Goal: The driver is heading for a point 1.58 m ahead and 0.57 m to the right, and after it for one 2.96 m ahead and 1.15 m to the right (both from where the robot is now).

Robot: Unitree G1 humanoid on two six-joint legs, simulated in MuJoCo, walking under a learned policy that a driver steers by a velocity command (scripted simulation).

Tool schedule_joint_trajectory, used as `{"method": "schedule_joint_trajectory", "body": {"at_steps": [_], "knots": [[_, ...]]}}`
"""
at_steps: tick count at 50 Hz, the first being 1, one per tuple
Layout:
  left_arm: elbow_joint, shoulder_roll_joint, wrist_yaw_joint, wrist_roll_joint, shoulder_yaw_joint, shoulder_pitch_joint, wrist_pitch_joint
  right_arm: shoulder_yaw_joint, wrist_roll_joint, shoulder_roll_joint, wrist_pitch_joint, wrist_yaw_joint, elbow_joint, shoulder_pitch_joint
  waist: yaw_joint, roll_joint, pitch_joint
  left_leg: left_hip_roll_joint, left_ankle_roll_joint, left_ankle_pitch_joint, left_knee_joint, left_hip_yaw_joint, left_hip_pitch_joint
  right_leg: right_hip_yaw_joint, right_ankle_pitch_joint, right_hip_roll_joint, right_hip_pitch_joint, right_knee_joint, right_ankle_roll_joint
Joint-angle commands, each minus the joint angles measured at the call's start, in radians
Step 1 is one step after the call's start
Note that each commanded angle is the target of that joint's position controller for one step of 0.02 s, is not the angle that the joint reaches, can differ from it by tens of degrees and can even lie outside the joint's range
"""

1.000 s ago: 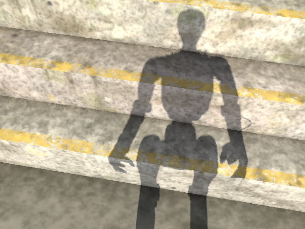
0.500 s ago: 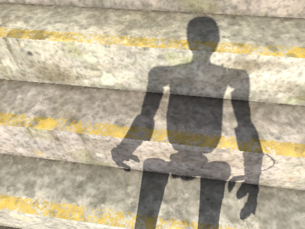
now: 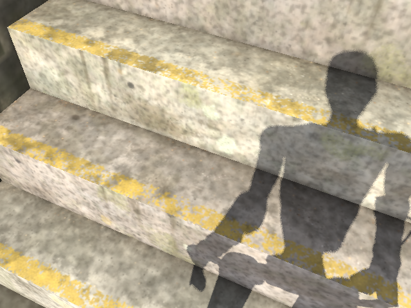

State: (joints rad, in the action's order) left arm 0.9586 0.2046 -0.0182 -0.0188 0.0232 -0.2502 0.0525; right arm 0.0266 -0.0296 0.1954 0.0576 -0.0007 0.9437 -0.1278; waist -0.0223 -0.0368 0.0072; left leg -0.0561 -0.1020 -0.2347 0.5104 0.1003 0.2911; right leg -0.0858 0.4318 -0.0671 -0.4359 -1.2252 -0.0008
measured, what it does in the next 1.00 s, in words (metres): steps on the spot, turning right: right foot, then left foot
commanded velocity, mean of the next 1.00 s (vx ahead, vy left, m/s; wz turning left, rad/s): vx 0.50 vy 0.00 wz -0.43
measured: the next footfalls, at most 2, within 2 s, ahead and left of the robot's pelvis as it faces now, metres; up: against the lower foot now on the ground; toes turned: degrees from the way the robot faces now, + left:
right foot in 0.32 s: +0.01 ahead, -0.08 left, +0.00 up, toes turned -12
left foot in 0.72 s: +0.14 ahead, +0.07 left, +0.00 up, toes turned -19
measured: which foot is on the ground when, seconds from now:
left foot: down 0.00-0.34, up 0.36-0.70, down 0.72-1.00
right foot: up 0.00-0.30, down 0.32-0.74, up 0.76-1.00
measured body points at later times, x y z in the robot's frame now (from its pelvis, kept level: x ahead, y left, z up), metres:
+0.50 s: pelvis +0.04 -0.01 +0.00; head +0.04 -0.03 +0.45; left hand +0.12 +0.23 -0.13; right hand +0.12 -0.28 -0.12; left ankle +0.03 +0.11 -0.61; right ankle -0.03 -0.07 -0.73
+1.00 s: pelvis +0.05 -0.03 +0.01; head +0.08 -0.01 +0.46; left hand +0.33 +0.07 -0.09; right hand -0.03 -0.28 -0.10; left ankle +0.10 +0.08 -0.73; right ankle -0.05 -0.13 -0.52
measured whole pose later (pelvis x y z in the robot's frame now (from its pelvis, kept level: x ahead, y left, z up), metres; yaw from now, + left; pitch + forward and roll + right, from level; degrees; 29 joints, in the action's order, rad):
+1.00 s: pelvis +0.05 -0.03 +0.01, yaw -31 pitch +3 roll +1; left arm 0.58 0.18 -0.01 -0.06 0.06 -0.14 -0.03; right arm 0.04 -0.04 0.20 0.07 0.05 0.80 -0.33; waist 0.03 -0.08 -0.03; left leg 0.05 -0.03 -0.23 0.41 0.19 0.23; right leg 0.11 0.29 0.04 -0.82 -1.75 0.00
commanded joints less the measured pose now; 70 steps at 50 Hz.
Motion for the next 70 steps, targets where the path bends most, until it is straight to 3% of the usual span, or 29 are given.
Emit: {"method": "schedule_joint_trajectory", "body": {"at_steps": [1, 8, 12, 16, 17, 18, 19, 20, 24, 28, 33, 36, 37, 38, 39, 40, 42, 50, 54, 56, 57, 59, 60, 61, 62, 63, 65, 67, 70], "knots": [[-0.023, 0.098, 0.006, -0.007, 0.024, -0.031, -0.01, 0.01, 0.001, 0.103, 0.022, 0.0, -0.03, -0.028, 0.006, 0.069, -0.016, 0.296, -0.108, 0.482, -0.275, -0.194, -0.066, 0.098, -0.111, 0.006, -0.106, -0.142, 0.002], [0.005, 0.02, -0.008, -0.01, 0.016, -0.043, -0.044, -0.018, 0.0, 0.086, 0.057, 0.026, -0.025, -0.005, -0.034, 0.129, -0.049, 0.245, -0.032, 0.655, -0.22, 0.03, -0.008, 0.029, -0.21, 0.047, 0.122, 0.17, -0.022], [-0.045, 0.015, -0.039, 0.004, 0.006, -0.011, -0.051, 0.0, 0.008, 0.15, 0.041, 0.053, -0.013, -0.095, -0.004, 0.18, -0.06, 0.324, -0.093, 0.839, -0.132, -0.027, -0.139, -0.022, -0.041, 0.091, 0.171, 0.413, -0.072], [-0.023, -0.002, -0.044, 0.014, 0.008, -0.107, -0.014, 0.017, 0.052, 0.157, -0.003, 0.058, -0.049, -0.074, -0.031, 0.109, -0.068, 0.323, -0.067, 0.851, 0.161, 0.0, -0.225, -0.03, -0.213, 0.136, 0.225, 0.858, -0.128], [-0.011, 0.021, -0.041, 0.0, 0.017, -0.161, -0.006, 0.015, 0.063, 0.147, -0.005, 0.055, -0.084, -0.038, -0.052, 0.057, -0.08, 0.284, -0.018, 0.622, 0.318, 0.013, -0.072, 0.091, -0.334, 0.082, 0.356, 0.905, -0.15], [-0.011, 0.136, -0.038, -0.02, 0.048, -0.193, -0.001, -0.005, 0.052, 0.062, -0.002, 0.043, -0.153, -0.016, -0.019, -0.223, -0.087, 0.136, 0.075, 0.002, 0.542, 0.079, 0.258, 0.429, -0.826, -0.162, 0.544, 0.883, -0.228], [-0.037, 0.17, -0.028, -0.02, 0.054, -0.177, -0.003, -0.018, 0.008, 0.041, -0.008, 0.04, -0.15, 0.009, -0.033, -0.191, -0.048, 0.061, 0.11, -0.265, 0.746, -0.039, 0.351, 0.612, -0.807, -0.307, 0.42, 0.946, -0.408], [-0.059, 0.179, -0.02, -0.009, 0.065, -0.124, -0.007, -0.006, -0.02, 0.074, -0.008, 0.026, -0.153, 0.024, -0.006, -0.039, 0.04, 0.101, 0.141, -0.228, 0.833, -0.099, 0.418, 0.579, -0.602, -0.286, 0.33, 0.982, -0.435], [-0.115, 0.125, -0.025, -0.003, 0.052, -0.004, -0.018, 0.012, -0.036, 0.085, -0.011, 0.003, -0.177, 0.008, 0.05, 0.031, 0.02, 0.09, 0.161, -0.056, 0.959, -0.066, 0.426, 0.344, -0.716, -0.099, 0.245, 0.908, -0.324], [-0.126, 0.144, -0.03, -0.01, 0.062, -0.064, -0.015, -0.003, -0.022, 0.059, -0.02, 0.005, -0.243, 0.044, 0.019, -0.009, -0.043, 0.091, 0.155, -0.068, 0.771, -0.042, 0.443, 0.336, -0.835, -0.063, 0.357, 0.863, -0.282], [-0.184, 0.137, -0.027, -0.013, 0.066, 0.034, -0.013, -0.006, 0.015, 0.056, -0.028, 0.047, -0.256, -0.054, 0.067, -0.123, -0.068, 0.016, 0.106, -0.08, 0.255, -0.012, 0.034, 0.33, -1.081, -0.043, 0.231, 0.797, -0.236], [-0.223, 0.12, -0.01, 0.016, 0.064, 0.093, 0.0, 0.009, 0.017, 0.064, 0.003, 0.072, -0.21, -0.256, 0.14, -0.045, -0.119, 0.014, 0.086, 0.239, -0.205, 0.023, -0.167, 0.316, -1.084, 0.011, 0.283, 0.478, -0.167], [-0.273, 0.066, -0.005, 0.027, 0.053, 0.123, 0.005, 0.018, -0.008, 0.09, 0.017, 0.072, -0.195, -0.309, 0.141, 0.08, -0.136, 0.171, 0.062, 0.413, -0.235, -0.143, -0.364, 0.285, -0.559, 0.088, 0.046, 0.263, -0.117], [-0.308, -0.019, -0.02, 0.017, 0.037, -0.027, -0.009, 0.042, -0.026, 0.194, 0.004, 0.057, -0.214, -0.286, 0.019, 0.341, -0.189, 0.482, -0.05, 0.792, -0.161, -0.446, -0.44, 0.169, 0.106, 0.214, -0.176, -0.038, -0.072], [-0.284, 0.04, -0.033, -0.018, 0.047, -0.085, -0.04, 0.062, -0.039, 0.202, -0.017, 0.052, -0.261, -0.172, -0.003, 0.266, -0.238, 0.578, -0.203, 0.215, -0.253, -0.608, -0.304, 0.14, 0.117, 0.14, -0.237, -0.354, -0.056], [-0.327, 0.079, -0.026, -0.053, 0.059, 0.051, -0.049, 0.053, -0.014, 0.145, -0.021, 0.049, -0.291, -0.065, -0.003, 0.083, -0.076, 0.519, -0.197, -0.342, -0.366, -0.554, -0.117, 0.168, 0.018, 0.081, -0.309, -0.472, -0.048], [-0.385, 0.093, -0.002, -0.055, 0.068, 0.136, -0.062, 0.033, -0.006, 0.095, -0.002, 0.047, -0.286, -0.015, -0.019, 0.067, 0.09, 0.389, -0.128, -0.303, -0.379, -0.344, 0.053, 0.178, -0.081, 0.07, -0.39, -0.535, -0.021], [-0.483, 0.025, 0.005, -0.042, 0.052, 0.188, -0.076, 0.053, -0.008, 0.157, 0.04, 0.054, -0.203, -0.214, 0.048, 0.102, -0.027, 0.373, -0.138, 0.021, -0.304, -0.152, -0.203, 0.216, -0.129, 0.093, -0.555, -0.469, 0.016], [-0.472, -0.034, 0.028, -0.02, 0.004, 0.178, -0.068, 0.049, -0.003, 0.145, 0.027, 0.056, -0.26, -0.006, -0.018, 0.186, -0.091, 0.252, -0.077, 0.161, -0.327, 0.023, -0.012, 0.041, -0.148, -0.024, -0.089, 0.138, -0.009], [-0.459, -0.033, 0.027, 0.016, 0.004, 0.172, -0.054, 0.053, -0.004, 0.133, 0.016, 0.056, -0.245, -0.094, 0.019, 0.231, -0.099, 0.284, -0.101, 0.47, -0.273, -0.034, -0.069, 0.038, -0.181, 0.023, 0.076, 0.499, -0.015], [-0.427, -0.042, 0.008, -0.002, 0.007, 0.06, -0.044, 0.065, -0.009, 0.165, 0.011, 0.043, -0.23, -0.097, -0.017, 0.233, -0.158, 0.333, -0.112, 0.624, -0.185, -0.082, -0.14, 0.001, -0.195, 0.06, 0.134, 0.529, -0.044], [-0.34, 0.008, -0.006, -0.029, 0.024, -0.116, 0.002, 0.058, 0.021, 0.1, -0.005, 0.028, -0.241, -0.049, -0.101, 0.1, -0.154, 0.213, -0.035, 0.574, 0.197, -0.008, -0.154, -0.038, -0.468, 0.084, 0.269, 0.968, -0.024], [-0.326, 0.01, 0.004, -0.063, 0.017, -0.122, 0.024, 0.04, 0.03, 0.013, -0.008, 0.018, -0.282, -0.064, -0.053, -0.046, -0.169, 0.162, 0.032, -0.014, 0.424, -0.042, 0.133, 0.095, -0.872, -0.061, 0.476, 0.859, 0.029], [-0.331, 0.136, 0.004, -0.06, 0.044, -0.205, 0.013, 0.019, 0.044, -0.082, -0.025, 0.021, -0.294, -0.187, -0.045, -0.267, -0.309, 0.006, 0.092, -0.293, 0.764, -0.132, 0.365, 0.406, -1.281, -0.341, 0.644, 0.792, -0.063], [-0.363, 0.22, 0.006, -0.053, 0.074, -0.152, 0.002, 0.029, 0.029, -0.07, -0.058, 0.048, -0.266, -0.255, -0.049, -0.213, -0.367, 0.009, 0.114, -0.253, 1.199, -0.221, 0.381, 0.501, -0.915, -0.433, 0.487, 0.883, -0.194], [-0.368, 0.209, 0.005, -0.038, 0.076, -0.048, -0.005, 0.043, -0.01, -0.041, -0.063, 0.053, -0.32, -0.106, -0.018, -0.102, -0.178, 0.028, 0.118, -0.181, 1.381, -0.195, 0.506, 0.422, -0.462, -0.398, 0.303, 0.961, -0.213], [-0.323, 0.093, 0.006, -0.018, 0.037, 0.035, 0.011, 0.047, -0.023, -0.025, -0.061, 0.055, -0.388, 0.042, 0.024, -0.134, 0.057, 0.021, 0.099, -0.159, 1.651, -0.159, 0.729, 0.255, -0.347, -0.29, 0.168, 0.969, -0.183], [-0.271, 0.027, -0.001, -0.033, 0.01, -0.019, 0.02, 0.041, -0.022, -0.002, -0.065, 0.028, -0.418, 0.027, 0.072, 0.003, 0.03, 0.031, 0.083, -0.065, 1.541, -0.213, 0.736, 0.146, -0.312, -0.235, 0.172, 0.926, -0.118], [-0.195, 0.123, -0.014, -0.036, 0.047, -0.139, 0.04, 0.025, -0.022, -0.051, -0.087, 0.024, -0.468, 0.1, 0.029, -0.074, -0.025, -0.019, 0.057, -0.133, 1.787, -0.184, 0.905, 0.166, -0.221, -0.303, 0.336, 0.987, -0.169]]}}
